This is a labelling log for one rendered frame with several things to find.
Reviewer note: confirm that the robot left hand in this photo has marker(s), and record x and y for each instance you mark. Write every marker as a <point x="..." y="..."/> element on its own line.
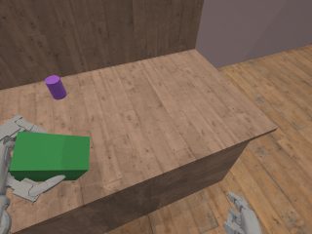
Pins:
<point x="26" y="189"/>

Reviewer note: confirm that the robot left forearm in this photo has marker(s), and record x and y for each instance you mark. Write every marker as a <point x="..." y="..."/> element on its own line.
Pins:
<point x="5" y="218"/>

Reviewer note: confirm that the sponge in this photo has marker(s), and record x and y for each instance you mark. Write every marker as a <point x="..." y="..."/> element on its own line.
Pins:
<point x="39" y="156"/>

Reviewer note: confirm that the robot right hand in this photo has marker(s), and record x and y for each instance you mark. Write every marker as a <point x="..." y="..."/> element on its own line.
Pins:
<point x="244" y="223"/>

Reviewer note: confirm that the table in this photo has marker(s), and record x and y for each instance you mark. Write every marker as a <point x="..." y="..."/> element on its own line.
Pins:
<point x="163" y="122"/>

